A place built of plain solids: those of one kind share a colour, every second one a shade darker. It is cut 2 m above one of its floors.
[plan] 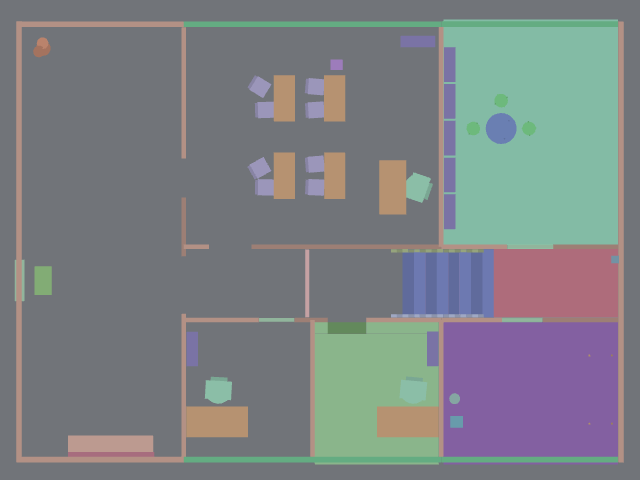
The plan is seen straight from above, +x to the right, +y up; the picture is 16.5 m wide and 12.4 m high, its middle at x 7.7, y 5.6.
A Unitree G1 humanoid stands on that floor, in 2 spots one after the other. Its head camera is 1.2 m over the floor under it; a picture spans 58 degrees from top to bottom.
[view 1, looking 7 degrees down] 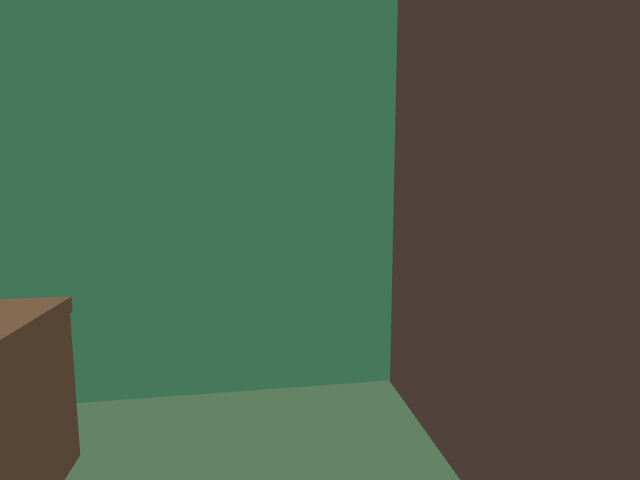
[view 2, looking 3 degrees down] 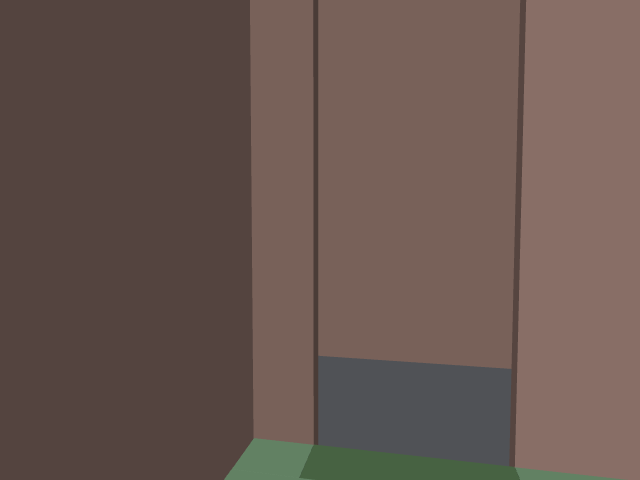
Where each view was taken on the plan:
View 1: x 8.40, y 2.48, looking -99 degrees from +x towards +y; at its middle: glazing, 2.53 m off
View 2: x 8.40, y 1.30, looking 102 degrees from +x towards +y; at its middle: wall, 4.16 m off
